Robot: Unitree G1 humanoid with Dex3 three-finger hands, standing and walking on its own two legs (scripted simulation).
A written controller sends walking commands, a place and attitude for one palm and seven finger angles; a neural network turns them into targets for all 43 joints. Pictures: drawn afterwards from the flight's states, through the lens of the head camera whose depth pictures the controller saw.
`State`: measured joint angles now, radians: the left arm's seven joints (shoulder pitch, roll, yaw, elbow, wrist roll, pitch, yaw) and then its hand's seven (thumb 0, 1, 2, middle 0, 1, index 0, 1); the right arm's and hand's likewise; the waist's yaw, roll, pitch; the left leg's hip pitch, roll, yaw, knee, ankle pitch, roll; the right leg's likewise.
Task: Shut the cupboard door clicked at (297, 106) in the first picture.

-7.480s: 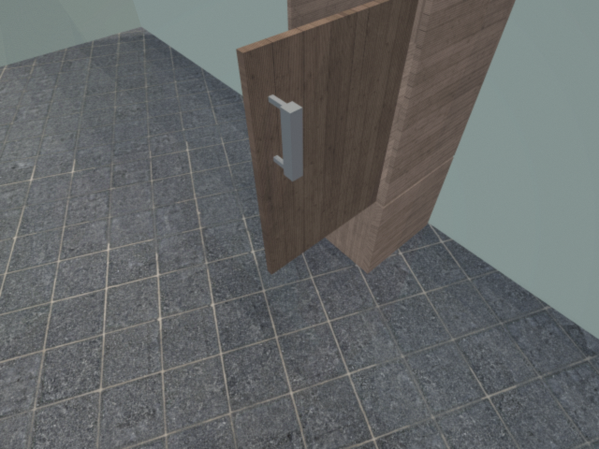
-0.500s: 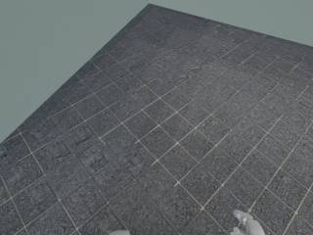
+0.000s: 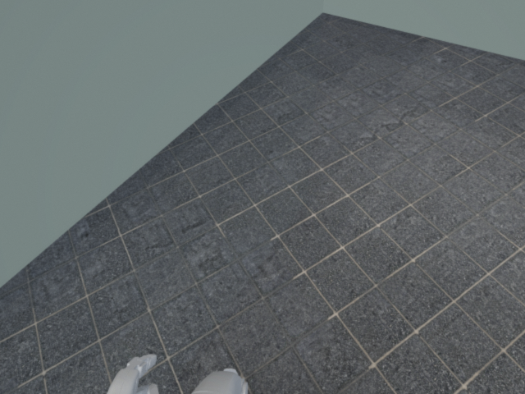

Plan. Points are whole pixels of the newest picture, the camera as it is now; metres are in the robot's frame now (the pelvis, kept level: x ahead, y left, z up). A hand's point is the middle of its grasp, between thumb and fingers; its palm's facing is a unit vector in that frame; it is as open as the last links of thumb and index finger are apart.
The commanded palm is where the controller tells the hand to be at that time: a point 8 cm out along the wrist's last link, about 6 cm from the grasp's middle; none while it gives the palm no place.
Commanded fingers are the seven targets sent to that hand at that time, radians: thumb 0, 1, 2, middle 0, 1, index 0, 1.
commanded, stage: walk to a spot facing it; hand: left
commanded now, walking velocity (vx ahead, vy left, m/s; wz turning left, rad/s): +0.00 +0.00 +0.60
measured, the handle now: out of the picture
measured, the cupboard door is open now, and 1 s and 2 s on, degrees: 90 90 90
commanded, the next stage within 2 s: none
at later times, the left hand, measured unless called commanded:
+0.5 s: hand out of the picture -0.06 +0.26 -0.18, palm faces +0.35 -0.90 -0.26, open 7.4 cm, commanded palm none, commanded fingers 0.00 0.90 0.90 -0.20 -0.30 -0.20 -0.30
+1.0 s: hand out of the picture -0.03 +0.19 -0.14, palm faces +0.55 -0.79 -0.27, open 7.4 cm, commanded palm none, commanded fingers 0.00 0.90 0.90 -0.20 -0.30 -0.20 -0.30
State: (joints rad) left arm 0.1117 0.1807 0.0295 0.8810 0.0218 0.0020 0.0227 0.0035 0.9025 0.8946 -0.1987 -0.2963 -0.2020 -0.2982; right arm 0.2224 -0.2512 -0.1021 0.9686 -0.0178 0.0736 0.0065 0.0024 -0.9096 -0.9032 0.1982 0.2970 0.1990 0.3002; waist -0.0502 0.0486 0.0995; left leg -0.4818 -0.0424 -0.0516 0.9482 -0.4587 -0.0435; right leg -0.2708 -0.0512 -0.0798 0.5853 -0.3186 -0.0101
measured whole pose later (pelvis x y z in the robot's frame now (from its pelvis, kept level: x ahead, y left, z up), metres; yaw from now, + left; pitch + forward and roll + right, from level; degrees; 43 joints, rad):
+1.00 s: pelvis +0.00 -0.02 +0.01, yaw +37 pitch +0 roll +2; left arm 0.15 0.15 0.02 0.89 0.02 0.01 0.03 0.00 0.90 0.89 -0.20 -0.30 -0.20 -0.30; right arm 0.19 -0.25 -0.10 0.98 -0.02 0.08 0.02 0.00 -0.91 -0.90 0.20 0.30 0.20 0.30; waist -0.05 0.05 0.11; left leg -0.53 -0.02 -0.02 1.14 -0.39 -0.06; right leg -0.21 -0.05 -0.12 0.51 -0.31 -0.03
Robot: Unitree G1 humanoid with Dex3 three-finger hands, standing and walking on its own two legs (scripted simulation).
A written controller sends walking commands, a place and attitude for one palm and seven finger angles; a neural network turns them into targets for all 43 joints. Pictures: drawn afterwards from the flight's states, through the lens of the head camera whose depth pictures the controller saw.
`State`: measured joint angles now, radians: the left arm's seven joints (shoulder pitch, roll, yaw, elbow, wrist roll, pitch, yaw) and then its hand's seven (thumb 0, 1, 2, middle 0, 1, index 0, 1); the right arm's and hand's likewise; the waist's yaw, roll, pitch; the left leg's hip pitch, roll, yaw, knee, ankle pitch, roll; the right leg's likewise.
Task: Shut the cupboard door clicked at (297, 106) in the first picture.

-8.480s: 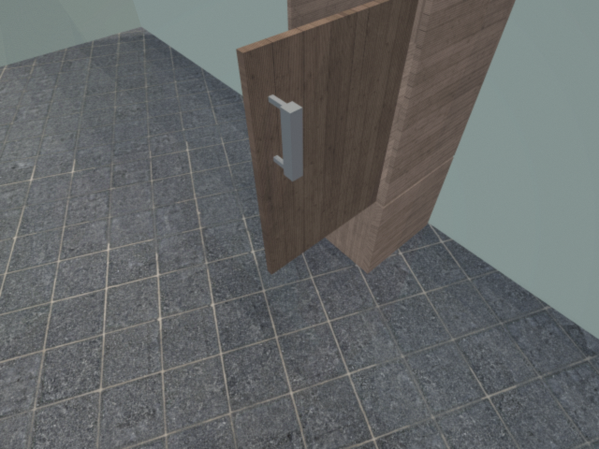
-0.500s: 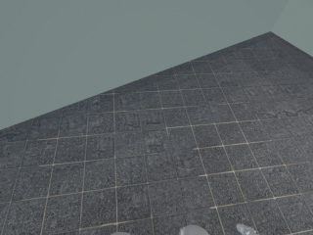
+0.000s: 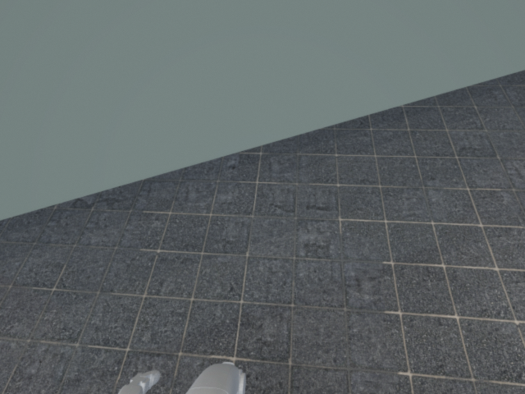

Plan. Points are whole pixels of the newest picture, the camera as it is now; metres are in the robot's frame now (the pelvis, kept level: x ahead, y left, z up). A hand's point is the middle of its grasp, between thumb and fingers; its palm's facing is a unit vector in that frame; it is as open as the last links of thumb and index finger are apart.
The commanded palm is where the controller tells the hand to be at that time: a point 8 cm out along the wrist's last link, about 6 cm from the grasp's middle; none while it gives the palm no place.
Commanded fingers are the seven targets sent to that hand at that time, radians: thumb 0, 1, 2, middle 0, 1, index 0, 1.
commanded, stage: walk to a spot facing it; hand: left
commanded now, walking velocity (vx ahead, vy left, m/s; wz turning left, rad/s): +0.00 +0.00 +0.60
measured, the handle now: out of the picture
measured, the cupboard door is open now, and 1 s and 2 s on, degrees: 90 90 90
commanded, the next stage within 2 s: none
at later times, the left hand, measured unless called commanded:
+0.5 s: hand out of the picture -0.03 +0.28 -0.19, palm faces +0.34 -0.91 -0.23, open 7.4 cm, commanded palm none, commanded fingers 0.00 0.90 0.90 -0.20 -0.30 -0.20 -0.30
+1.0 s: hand out of the picture +0.13 +0.27 -0.14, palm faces +0.47 -0.85 -0.23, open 7.4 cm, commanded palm none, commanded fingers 0.00 0.90 0.90 -0.20 -0.30 -0.20 -0.30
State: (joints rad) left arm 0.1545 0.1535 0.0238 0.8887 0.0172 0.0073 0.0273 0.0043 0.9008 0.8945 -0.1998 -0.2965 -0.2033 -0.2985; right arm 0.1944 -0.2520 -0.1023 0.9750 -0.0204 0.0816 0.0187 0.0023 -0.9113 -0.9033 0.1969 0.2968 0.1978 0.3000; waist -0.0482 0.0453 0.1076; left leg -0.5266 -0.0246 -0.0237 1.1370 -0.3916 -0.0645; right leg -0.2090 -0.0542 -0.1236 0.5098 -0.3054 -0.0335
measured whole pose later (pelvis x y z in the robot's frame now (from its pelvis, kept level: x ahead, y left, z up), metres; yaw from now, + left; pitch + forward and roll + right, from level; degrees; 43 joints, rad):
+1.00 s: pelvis +0.09 +0.03 -0.01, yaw +33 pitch +2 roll +1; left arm 0.06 0.19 0.05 0.87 0.03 -0.03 -0.02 0.01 0.90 0.89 -0.20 -0.30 -0.20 -0.30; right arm 0.38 -0.20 -0.08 1.05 -0.02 0.02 0.00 0.00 -0.91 -0.90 0.20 0.30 0.20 0.30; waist -0.07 0.04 0.06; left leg -0.27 -0.08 -0.16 0.65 -0.42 0.02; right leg -0.31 0.00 -0.05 0.54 -0.26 0.01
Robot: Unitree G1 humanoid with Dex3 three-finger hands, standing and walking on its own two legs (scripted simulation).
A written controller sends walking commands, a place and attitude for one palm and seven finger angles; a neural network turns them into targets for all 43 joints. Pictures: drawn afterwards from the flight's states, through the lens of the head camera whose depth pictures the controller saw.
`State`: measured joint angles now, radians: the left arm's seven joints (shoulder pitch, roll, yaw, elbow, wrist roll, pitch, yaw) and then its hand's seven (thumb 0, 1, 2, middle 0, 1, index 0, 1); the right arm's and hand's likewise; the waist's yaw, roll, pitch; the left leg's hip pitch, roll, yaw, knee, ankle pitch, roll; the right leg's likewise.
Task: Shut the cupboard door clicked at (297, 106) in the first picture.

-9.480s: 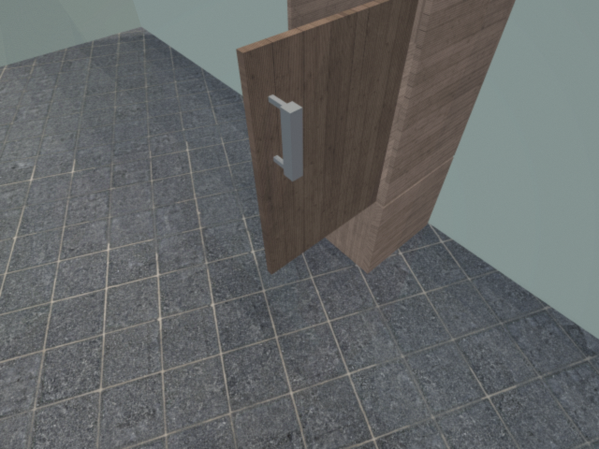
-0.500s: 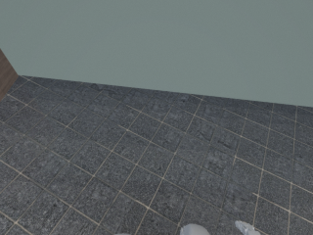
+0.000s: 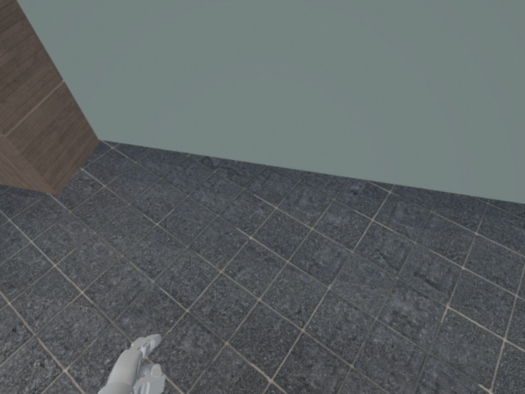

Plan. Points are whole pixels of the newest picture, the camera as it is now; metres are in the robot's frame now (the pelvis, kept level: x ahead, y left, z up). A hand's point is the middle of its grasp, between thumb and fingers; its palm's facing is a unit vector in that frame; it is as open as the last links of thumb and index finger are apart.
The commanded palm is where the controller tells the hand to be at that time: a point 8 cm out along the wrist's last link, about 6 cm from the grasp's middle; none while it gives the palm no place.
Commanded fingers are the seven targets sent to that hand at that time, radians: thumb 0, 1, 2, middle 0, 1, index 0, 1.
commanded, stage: walk to a spot facing it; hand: left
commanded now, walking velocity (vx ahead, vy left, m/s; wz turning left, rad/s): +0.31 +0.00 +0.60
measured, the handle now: out of the picture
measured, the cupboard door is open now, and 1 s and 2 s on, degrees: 90 90 90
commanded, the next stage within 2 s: turn to face it in 1.50 s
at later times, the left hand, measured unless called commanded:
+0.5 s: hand out of the picture -0.02 +0.13 -0.16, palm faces +0.40 -0.90 -0.19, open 7.4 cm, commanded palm none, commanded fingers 0.00 0.90 0.90 -0.20 -0.30 -0.20 -0.30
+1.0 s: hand (111, 265) +0.40 +0.34 -0.17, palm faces +0.36 -0.92 -0.16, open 7.3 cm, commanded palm none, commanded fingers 0.00 0.90 0.90 -0.20 -0.30 -0.20 -0.30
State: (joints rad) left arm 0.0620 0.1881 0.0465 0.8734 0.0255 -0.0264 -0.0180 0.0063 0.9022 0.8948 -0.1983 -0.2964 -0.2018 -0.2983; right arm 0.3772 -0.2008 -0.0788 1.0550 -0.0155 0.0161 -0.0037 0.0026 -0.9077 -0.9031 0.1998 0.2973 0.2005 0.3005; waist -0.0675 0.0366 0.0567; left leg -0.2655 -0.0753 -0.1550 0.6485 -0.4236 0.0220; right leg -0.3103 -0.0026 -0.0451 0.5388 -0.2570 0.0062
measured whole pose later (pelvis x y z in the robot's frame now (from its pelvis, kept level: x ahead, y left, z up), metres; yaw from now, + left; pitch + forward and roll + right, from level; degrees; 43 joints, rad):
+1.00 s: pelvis +0.36 +0.13 +0.00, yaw +24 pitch +1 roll -1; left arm 0.09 0.20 0.04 0.99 0.02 0.00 -0.02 0.01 0.92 0.90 -0.19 -0.30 -0.20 -0.30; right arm 0.50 -0.12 -0.01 1.14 -0.02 -0.07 -0.05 0.00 -0.92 -0.90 0.20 0.30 0.20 0.30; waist -0.06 -0.02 0.07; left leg 0.10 -0.11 0.05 0.24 -0.36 0.12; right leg -0.61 -0.06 -0.09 0.88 -0.12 0.00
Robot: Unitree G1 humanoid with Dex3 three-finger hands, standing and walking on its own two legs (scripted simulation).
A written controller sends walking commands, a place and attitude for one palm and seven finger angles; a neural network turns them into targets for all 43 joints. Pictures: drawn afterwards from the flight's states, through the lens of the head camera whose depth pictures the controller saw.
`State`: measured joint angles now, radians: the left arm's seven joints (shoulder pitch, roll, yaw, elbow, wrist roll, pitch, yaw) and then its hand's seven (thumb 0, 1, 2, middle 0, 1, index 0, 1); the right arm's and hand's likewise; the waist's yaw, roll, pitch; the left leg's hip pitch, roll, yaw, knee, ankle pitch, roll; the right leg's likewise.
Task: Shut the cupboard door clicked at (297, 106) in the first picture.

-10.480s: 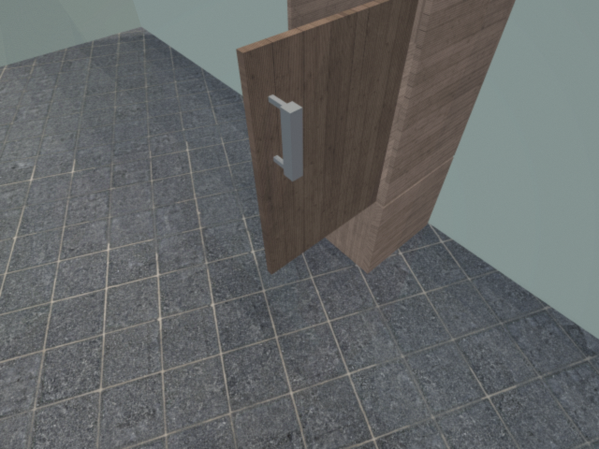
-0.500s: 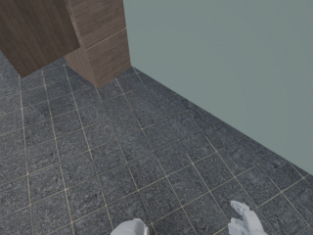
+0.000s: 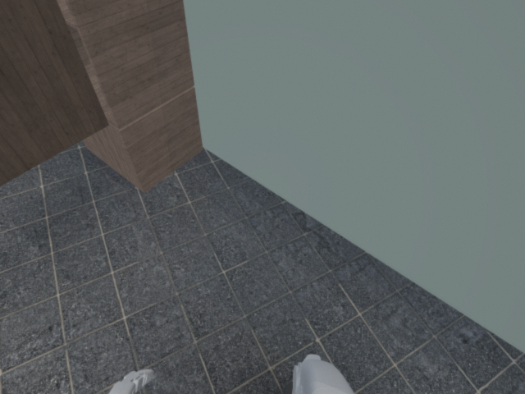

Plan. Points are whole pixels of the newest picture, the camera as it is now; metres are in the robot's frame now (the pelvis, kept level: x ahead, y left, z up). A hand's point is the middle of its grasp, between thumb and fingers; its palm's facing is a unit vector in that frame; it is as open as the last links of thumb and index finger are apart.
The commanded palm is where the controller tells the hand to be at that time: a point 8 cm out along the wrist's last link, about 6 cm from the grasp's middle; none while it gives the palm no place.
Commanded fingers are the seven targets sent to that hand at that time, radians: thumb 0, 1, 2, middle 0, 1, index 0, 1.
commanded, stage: walk to a spot facing it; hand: left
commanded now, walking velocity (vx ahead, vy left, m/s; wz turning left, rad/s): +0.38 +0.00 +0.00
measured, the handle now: out of the picture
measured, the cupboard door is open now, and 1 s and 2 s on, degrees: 90 90 90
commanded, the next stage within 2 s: turn to face it in 0.50 s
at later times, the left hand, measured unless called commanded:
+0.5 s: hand (174, 380) +0.17 +0.15 -0.16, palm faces +0.13 -0.97 -0.19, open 7.3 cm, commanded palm none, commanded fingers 0.00 0.90 0.90 -0.20 -0.30 -0.20 -0.30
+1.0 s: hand (163, 207) +0.52 +0.23 -0.15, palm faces +0.21 -0.94 -0.27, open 7.3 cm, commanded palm none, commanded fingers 0.00 0.90 0.90 -0.20 -0.30 -0.20 -0.30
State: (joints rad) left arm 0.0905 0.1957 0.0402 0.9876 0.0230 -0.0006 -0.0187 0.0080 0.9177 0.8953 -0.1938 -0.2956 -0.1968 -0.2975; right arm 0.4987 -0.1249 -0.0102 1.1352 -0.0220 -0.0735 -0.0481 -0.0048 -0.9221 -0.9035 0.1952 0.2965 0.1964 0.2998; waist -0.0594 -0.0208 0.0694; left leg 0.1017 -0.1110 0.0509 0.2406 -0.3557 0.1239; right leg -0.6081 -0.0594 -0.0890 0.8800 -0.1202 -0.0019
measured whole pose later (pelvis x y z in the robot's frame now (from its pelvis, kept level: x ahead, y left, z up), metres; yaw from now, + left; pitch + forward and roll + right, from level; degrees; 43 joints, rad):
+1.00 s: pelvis +0.44 +0.00 +0.00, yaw +12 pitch +0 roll +1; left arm 0.09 0.23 0.07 0.93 0.02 0.01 0.02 0.01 0.93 0.89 -0.19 -0.30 -0.20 -0.30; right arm 0.25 -0.20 -0.06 1.04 -0.03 0.01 -0.02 -0.01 -0.93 -0.90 0.20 0.30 0.20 0.30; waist -0.03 0.00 0.08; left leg -0.23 -0.03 0.00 0.52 -0.29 0.03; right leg -0.45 -0.06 -0.03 0.76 -0.32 0.08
